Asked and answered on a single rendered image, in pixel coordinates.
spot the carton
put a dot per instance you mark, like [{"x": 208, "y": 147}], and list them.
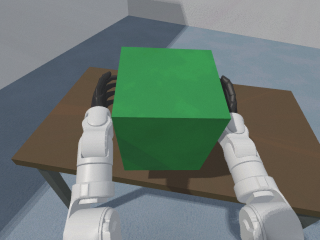
[{"x": 169, "y": 108}]

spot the robot left upper arm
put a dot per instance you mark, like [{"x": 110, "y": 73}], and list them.
[{"x": 101, "y": 223}]

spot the robot right forearm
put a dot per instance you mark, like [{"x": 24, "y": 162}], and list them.
[{"x": 252, "y": 183}]

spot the left robot hand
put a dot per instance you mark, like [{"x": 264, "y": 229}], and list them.
[{"x": 100, "y": 94}]

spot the table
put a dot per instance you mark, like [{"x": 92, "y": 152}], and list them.
[{"x": 284, "y": 140}]

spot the right robot hand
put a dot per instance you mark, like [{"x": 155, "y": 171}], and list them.
[{"x": 229, "y": 94}]

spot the robot right upper arm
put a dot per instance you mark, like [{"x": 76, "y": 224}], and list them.
[{"x": 269, "y": 221}]

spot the robot left forearm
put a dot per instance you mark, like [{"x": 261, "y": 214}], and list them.
[{"x": 94, "y": 162}]

